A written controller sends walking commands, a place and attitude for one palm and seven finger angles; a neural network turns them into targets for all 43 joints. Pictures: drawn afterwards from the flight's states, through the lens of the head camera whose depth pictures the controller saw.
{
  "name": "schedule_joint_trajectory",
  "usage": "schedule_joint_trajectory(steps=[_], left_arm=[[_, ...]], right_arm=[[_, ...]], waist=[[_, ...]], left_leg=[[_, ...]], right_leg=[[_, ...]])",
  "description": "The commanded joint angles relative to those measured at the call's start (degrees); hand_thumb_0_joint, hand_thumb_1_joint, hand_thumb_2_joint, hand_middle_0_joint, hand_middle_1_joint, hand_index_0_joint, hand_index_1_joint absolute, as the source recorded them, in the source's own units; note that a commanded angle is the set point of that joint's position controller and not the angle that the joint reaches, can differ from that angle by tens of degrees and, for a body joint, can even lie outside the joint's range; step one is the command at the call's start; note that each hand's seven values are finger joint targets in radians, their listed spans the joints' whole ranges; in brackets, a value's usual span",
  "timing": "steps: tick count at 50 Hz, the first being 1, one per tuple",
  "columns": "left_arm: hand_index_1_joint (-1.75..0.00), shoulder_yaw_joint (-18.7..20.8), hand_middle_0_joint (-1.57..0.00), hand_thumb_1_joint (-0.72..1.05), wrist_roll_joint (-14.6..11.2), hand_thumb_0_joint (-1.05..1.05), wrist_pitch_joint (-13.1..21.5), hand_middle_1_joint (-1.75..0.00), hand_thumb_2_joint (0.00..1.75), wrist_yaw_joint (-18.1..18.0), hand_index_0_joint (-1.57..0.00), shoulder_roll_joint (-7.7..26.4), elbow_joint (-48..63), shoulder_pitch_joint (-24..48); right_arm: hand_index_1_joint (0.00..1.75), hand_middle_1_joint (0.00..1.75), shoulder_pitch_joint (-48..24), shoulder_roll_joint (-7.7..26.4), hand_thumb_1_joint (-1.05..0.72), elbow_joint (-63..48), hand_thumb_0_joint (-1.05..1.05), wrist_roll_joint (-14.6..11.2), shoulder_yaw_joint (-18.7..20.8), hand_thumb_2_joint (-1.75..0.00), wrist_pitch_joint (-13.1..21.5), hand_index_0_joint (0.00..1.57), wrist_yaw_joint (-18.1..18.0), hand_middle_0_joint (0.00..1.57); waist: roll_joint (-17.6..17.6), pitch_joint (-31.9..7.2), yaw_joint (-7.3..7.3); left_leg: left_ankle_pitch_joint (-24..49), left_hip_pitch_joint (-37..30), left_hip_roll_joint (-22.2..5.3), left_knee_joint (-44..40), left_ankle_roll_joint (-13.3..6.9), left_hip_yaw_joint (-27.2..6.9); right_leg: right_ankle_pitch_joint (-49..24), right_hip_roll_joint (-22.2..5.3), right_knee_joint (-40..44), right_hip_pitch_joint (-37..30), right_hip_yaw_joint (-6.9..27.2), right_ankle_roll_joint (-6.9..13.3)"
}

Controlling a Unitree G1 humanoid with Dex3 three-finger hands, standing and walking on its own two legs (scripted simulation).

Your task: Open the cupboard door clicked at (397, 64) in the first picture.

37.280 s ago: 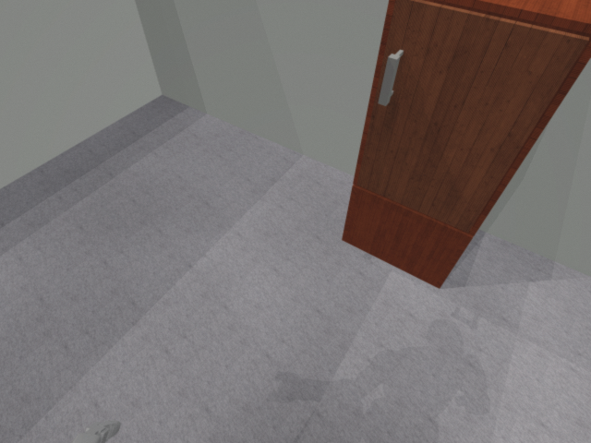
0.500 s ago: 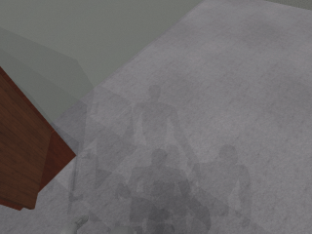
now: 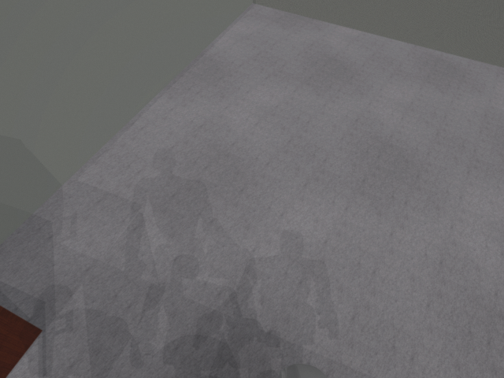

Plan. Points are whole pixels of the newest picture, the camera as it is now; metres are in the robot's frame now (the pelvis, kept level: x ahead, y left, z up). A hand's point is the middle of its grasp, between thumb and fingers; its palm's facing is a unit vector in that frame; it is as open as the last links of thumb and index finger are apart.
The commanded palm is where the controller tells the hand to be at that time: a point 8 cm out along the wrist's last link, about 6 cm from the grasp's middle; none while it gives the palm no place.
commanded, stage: walk to a spot facing it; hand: left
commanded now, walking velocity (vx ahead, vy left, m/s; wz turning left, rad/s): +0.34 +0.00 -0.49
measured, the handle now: out of the picture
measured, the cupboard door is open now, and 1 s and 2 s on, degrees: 44 44 44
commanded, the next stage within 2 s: turn to face it in 1.02 s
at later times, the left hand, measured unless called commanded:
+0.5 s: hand (219, 275) +0.34 +0.08 -0.17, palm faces -0.18 -0.96 -0.23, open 7.2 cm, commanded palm none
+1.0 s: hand (240, 250) +0.42 +0.05 -0.19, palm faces -0.18 -0.98 -0.12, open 7.4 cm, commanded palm none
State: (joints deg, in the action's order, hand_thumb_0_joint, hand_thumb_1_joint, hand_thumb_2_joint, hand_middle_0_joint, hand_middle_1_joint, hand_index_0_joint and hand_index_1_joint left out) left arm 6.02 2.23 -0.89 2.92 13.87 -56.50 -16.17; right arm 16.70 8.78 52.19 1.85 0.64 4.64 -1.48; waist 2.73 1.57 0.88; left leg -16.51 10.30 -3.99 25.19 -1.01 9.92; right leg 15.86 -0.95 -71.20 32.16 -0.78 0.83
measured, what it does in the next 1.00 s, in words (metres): walks ahead, turning right: right foot, then left foot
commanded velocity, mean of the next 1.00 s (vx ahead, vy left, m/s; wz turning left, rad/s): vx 0.36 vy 0.00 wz -0.18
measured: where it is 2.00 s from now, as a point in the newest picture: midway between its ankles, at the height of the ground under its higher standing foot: (301, 262)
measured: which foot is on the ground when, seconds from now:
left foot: down 0.00-0.34, up 0.36-0.90, down 0.92-1.00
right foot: up 0.00-0.32, down 0.34-0.90, up 0.92-1.00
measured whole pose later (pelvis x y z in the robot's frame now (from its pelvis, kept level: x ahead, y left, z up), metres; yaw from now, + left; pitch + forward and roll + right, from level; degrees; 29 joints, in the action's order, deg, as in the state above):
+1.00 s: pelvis +0.48 -0.12 -0.02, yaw -17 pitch +0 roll +0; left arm 1.8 0.8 2.5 -0.5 5.7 -67.2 -26.9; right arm 8.4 7.4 57.2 1.3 1.2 4.3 -0.7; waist 1.9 2.9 1.2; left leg -15.6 19.8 0.9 34.9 -6.0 10.0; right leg 23.8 2.8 -70.5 15.2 -1.2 3.1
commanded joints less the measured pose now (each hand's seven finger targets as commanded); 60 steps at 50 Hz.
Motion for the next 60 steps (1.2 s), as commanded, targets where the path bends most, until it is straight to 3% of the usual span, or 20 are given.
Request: schedule_joint_trajectory(steps=[1, 9, 12, 14, 15, 17, 18, 21, 23, 28, 38, 41, 43, 44, 45, 46, 49, 51, 56, 60], left_arm=[[-0.3, -1.1, -0.2, 0.9, -0.3, 0.0, 1.3, -0.3, 0.9, 0.2, -0.2, -1.8, 5.3, 3.7], [-0.3, -2.5, -0.2, 0.9, -0.7, 0.0, 1.4, -0.3, 0.9, 0.5, -0.2, -3.0, 8.3, 16.3], [-0.3, -1.9, -0.2, 0.9, -0.8, 0.0, 1.7, -0.3, 0.9, -0.2, -0.2, -1.2, 6.5, 11.2], [-0.3, -1.2, -0.2, 0.9, -0.7, 0.0, 2.5, -0.3, 0.9, -0.8, -0.2, 0.7, 3.3, 0.0], [-0.3, -0.1, -0.2, 0.9, -0.4, 0.0, 3.1, -0.3, 0.9, -1.2, -0.2, 3.7, 0.4, -9.3], [-0.3, 1.7, -0.2, 0.9, -1.8, 0.0, 3.3, -0.3, 0.9, -2.8, -0.2, 13.2, -0.9, -14.0], [-0.3, 1.4, -0.2, 0.9, -2.3, 0.0, 3.1, -0.3, 0.9, -3.4, -0.2, 11.9, 0.3, -8.7], [-0.3, -1.3, -0.2, 0.9, -2.1, 0.0, 4.4, -0.3, 0.9, -3.6, -0.2, 3.5, 1.6, 0.7], [-0.3, -2.0, -0.2, 0.9, -1.7, 0.0, 5.4, -0.3, 0.9, -3.4, -0.2, 1.7, 0.9, 0.3], [-0.3, -2.2, -0.2, 0.9, -1.9, 0.0, 6.8, -0.3, 0.9, -3.5, -0.2, -0.2, -2.2, -6.1], [-0.3, -3.4, -0.2, 0.9, -1.3, 0.0, 6.9, -0.3, 0.9, -5.0, -0.2, 0.2, -7.2, -15.8], [-0.3, -3.2, -0.2, 0.9, -1.1, 0.0, 6.9, -0.3, 0.9, -5.3, -0.2, 1.7, -8.3, -15.8], [-0.3, -2.8, -0.2, 0.9, -1.3, 0.0, 7.1, -0.3, 0.9, -5.2, -0.2, 3.1, -8.2, -13.8], [-0.3, -2.8, -0.2, 0.9, -1.6, 0.0, 7.2, -0.3, 0.9, -5.1, -0.2, 2.9, -7.8, -12.4], [-0.3, -2.8, -0.2, 0.9, -2.5, 0.0, 7.3, -0.3, 0.9, -4.6, -0.2, 0.5, -6.7, -13.2], [-0.3, -3.9, -0.2, 0.9, -3.0, 0.0, 7.4, -0.3, 0.9, -4.0, -0.2, -2.0, -4.8, -14.1], [-0.3, -2.6, -0.2, 0.9, -0.8, 0.0, 5.4, -0.3, 0.9, -3.5, -0.2, -2.4, -4.0, -6.7], [-0.3, -2.9, -0.2, 0.9, -0.3, 0.0, 3.5, -0.3, 0.9, -2.7, -0.2, -5.5, -5.1, -9.5], [-0.3, -2.7, -0.2, 0.9, -0.4, 0.0, 1.8, -0.3, 0.9, -2.4, -0.2, -6.5, -3.2, -7.0], [-0.3, -3.5, -0.2, 0.9, -0.9, 0.0, 2.3, -0.3, 0.9, -2.5, -0.2, -4.9, -1.1, 1.1]], right_arm=[[0.3, 0.3, 10.1, 7.4, -0.9, 1.7, 0.0, -0.4, 1.8, -0.9, 0.7, 0.2, -0.8, 0.2], [0.3, 0.3, 15.5, 7.3, -0.9, 6.0, 0.0, 0.2, 1.3, -0.9, 0.0, 0.2, -0.8, 0.2], [0.3, 0.3, 14.7, 9.6, -0.9, 7.0, 0.0, 0.1, 1.8, -0.9, -0.4, 0.2, -0.8, 0.2], [0.3, 0.3, 11.3, 11.2, -0.9, 6.5, 0.0, -0.3, 2.0, -0.9, -0.6, 0.2, -0.7, 0.2], [0.3, 0.3, 8.7, 11.2, -0.9, 5.7, 0.0, -1.0, 2.0, -0.9, -0.4, 0.2, -0.2, 0.2], [0.3, 0.3, 9.2, 5.6, -0.9, 3.1, 0.0, -2.3, 1.8, -0.9, -0.6, 0.2, 0.2, 0.2], [0.3, 0.3, 5.8, 6.4, -0.9, 2.8, 0.0, -1.8, 2.5, -0.9, -1.0, 0.2, 0.5, 0.2], [0.3, 0.3, 6.6, 3.3, -0.9, 5.7, 0.0, -1.0, 2.5, -0.9, -2.3, 0.2, 0.3, 0.2], [0.3, 0.3, 10.0, 1.5, -0.9, 7.0, 0.0, -0.7, 2.1, -0.9, -3.4, 0.2, 0.6, 0.2], [0.3, 0.3, 3.5, 1.7, -0.9, 5.1, 0.0, -0.9, 2.4, -0.9, -3.7, 0.2, 1.1, 0.2], [0.3, 0.3, -16.4, 3.2, -0.9, 0.4, 0.0, -1.3, 2.1, -0.9, -2.7, 0.2, 2.5, 0.2], [0.3, 0.3, -14.5, 3.5, -0.9, 1.4, 0.0, -1.2, 2.0, -0.9, -2.0, 0.2, 2.1, 0.2], [0.3, 0.3, -4.2, 4.8, -0.9, 4.6, 0.0, -1.0, 2.5, -0.9, -1.5, 0.2, 1.2, 0.2], [0.3, 0.3, 4.1, 7.1, -0.9, 7.2, 0.0, -0.6, 3.1, -0.9, -1.3, 0.2, 0.7, 0.2], [0.3, 0.3, 12.7, 12.4, -0.9, 8.6, 0.0, 0.6, 4.5, -0.9, -0.9, 0.2, 0.1, 0.2], [0.3, 0.3, 16.2, 15.2, -0.9, 8.7, 0.0, 0.1, 4.8, -0.9, -1.1, 0.2, -0.2, 0.2], [0.3, 0.3, 3.8, 6.3, -0.9, 6.6, 0.0, -0.7, 2.6, -0.9, -0.6, 0.2, -0.4, 0.2], [0.3, 0.3, 3.0, 3.1, -0.9, 7.6, 0.0, -0.6, 1.6, -0.9, 0.4, 0.2, -0.4, 0.2], [0.3, 0.3, 6.2, 4.2, -0.9, 8.4, 0.0, -1.0, 1.4, -0.9, 0.9, 0.2, -0.5, 0.2], [0.3, 0.3, 10.4, 4.8, -0.9, 10.2, 0.0, -0.9, 0.7, -0.9, 0.2, 0.2, -0.5, 0.2]], waist=[[-11.6, 0.3, -1.54], [-10.8, 6.1, -3.71], [-10.6, 2.7, -0.59], [-10.6, -3.1, 5.03], [-7.3, -7.9, 9.54], [11.5, -15.8, 8.6], [4.1, -5.6, 6.53], [-1.3, 0.9, -0.92], [-0.6, 1.2, -3.41], [2.2, -0.5, -2.16], [1.5, 5.4, 1.66], [1.8, 3.3, -0.27], [2.5, -0.9, -5.4], [1.4, -4.7, -9.35], [-7.0, -12.5, -11.75], [-15.1, -18.0, -9.43], [-4.6, 3.7, -2.9], [-4.4, 6.0, 0.45], [-7.7, 3.0, 1.21], [-9.9, 3.9, -1.06]], left_leg=[[31.6, -11.5, -12.9, -8.9, 0.2, -3.5], [37.6, -11.8, -14.0, -11.0, -2.7, 2.0], [56.4, -12.9, -16.1, -3.2, -3.1, 3.4], [60.0, -10.4, -14.6, 10.0, -1.7, 4.8], [50.4, -2.3, -11.9, 22.3, 0.1, 6.4], [-18.4, 26.7, 2.1, 57.8, 2.9, -2.1], [-11.6, 30.0, -1.6, 58.5, 1.7, -8.6], [-0.4, 21.0, -5.7, 49.1, 2.5, -9.9], [1.1, 18.8, -5.2, 44.3, 2.9, -8.8], [6.2, 25.5, -3.8, 36.7, 3.5, -7.5], [6.5, 31.3, 0.1, 21.5, 1.8, -4.2], [2.0, 21.2, 5.0, 14.2, -0.3, 0.2], [4.1, 7.9, 7.8, 8.7, -2.7, 1.0], [9.8, -7.7, 4.8, 5.7, -4.9, -2.6], [14.5, -22.2, -10.3, 4.5, -11.5, -23.2], [22.8, -28.4, -23.4, -2.3, -17.8, -41.4], [6.3, -0.3, -17.4, -12.3, -10.8, -27.1], [10.3, 6.0, -13.0, -13.9, -6.0, -15.4], [31.5, 2.5, -9.8, -12.4, -4.7, -4.6], [46.8, 1.1, -7.4, -8.6, -4.3, -5.0]], right_leg=[[-4.6, -2.2, -0.6, 12.6, -0.9, -0.4], [-7.3, -1.5, 26.1, 6.0, -7.0, 2.0], [-2.3, 1.8, 29.4, -4.6, -8.7, 5.1], [-2.1, 4.1, 34.0, -19.6, -9.7, 7.0], [-5.9, 1.9, 38.5, -34.5, -6.7, 8.3], [-12.0, -23.1, 51.7, -51.8, 37.1, 18.1], [-7.3, -22.7, 55.0, -42.8, 30.5, 16.7], [-16.9, -14.1, 57.1, -21.2, 14.4, 5.2], [-24.4, -11.1, 57.6, -18.2, 8.3, 6.4], [-38.9, -8.1, 56.8, -27.3, 5.7, 2.4], [-49.0, -10.8, 56.5, -39.5, 8.0, 4.3], [-66.7, -10.4, 50.1, -40.5, 6.3, 4.3], [-72.2, -8.9, 39.5, -37.2, 3.7, 3.1], [-63.4, -8.1, 28.4, -26.8, 3.1, 2.1], [-36.8, -2.2, 10.0, -12.4, 0.0, 0.5], [11.1, 4.0, -8.6, -3.0, 0.7, 1.5], [3.5, -2.9, -10.8, 2.7, 4.3, 1.3], [-1.5, -4.1, -6.2, -0.5, 3.2, 0.2], [-7.2, -4.7, 6.0, 1.1, 0.3, -1.3], [-10.3, -3.0, 24.9, -5.1, -4.9, -1.2]])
